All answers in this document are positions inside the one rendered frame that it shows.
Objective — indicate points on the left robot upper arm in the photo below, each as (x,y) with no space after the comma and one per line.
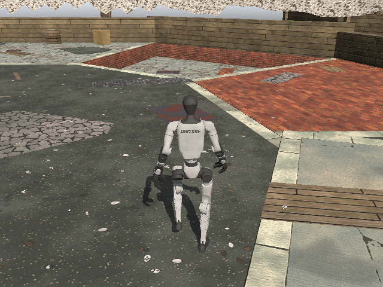
(172,126)

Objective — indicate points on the robot left forearm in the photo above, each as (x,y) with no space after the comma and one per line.
(161,162)

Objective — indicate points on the right robot upper arm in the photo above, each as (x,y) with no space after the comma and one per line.
(209,126)

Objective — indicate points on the robot right forearm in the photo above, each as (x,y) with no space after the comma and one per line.
(221,156)

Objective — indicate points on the robot left thigh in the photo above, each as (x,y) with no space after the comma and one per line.
(177,175)

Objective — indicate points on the humanoid robot head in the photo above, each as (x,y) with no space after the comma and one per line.
(190,104)

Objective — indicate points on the robot left hand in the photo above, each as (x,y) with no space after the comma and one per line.
(156,180)

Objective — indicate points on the robot right hand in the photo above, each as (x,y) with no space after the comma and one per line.
(218,164)

